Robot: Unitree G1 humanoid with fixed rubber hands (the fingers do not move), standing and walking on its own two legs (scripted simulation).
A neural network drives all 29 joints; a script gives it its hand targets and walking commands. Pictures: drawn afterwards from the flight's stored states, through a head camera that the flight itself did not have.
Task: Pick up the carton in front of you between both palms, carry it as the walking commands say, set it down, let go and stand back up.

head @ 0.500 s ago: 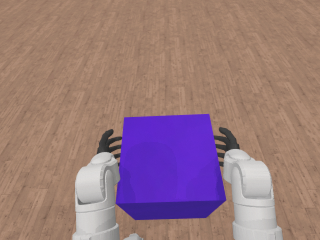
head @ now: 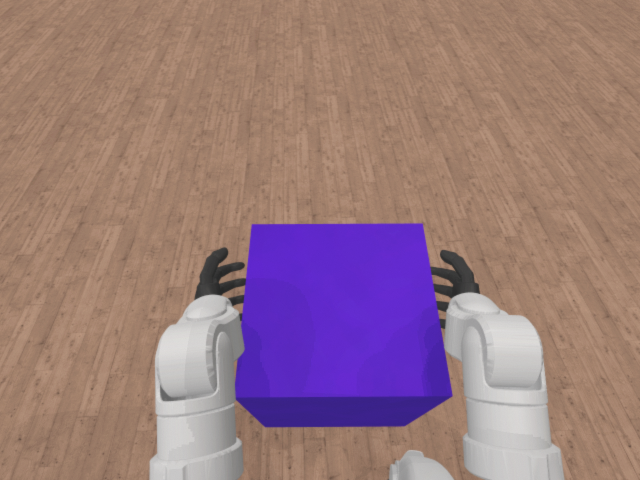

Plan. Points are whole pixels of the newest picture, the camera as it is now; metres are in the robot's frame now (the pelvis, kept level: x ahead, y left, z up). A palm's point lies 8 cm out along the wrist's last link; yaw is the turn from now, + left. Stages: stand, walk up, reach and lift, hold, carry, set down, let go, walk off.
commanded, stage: carry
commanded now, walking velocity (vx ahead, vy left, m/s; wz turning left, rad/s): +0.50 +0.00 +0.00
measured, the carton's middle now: (335, 335) +0.31 +0.00 -0.02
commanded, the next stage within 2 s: none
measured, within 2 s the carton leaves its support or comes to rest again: neither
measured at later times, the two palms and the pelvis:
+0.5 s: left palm (255, 126) +0.63 +0.12 +0.09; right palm (421, 130) +0.64 -0.16 +0.07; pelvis +0.34 -0.04 +0.00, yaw +3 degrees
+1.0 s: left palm (249, 56) +0.89 +0.15 +0.08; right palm (385, 60) +0.89 -0.13 +0.08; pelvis +0.59 +0.00 -0.01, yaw +1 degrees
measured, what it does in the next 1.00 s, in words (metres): walks ahead: right foot, then left foot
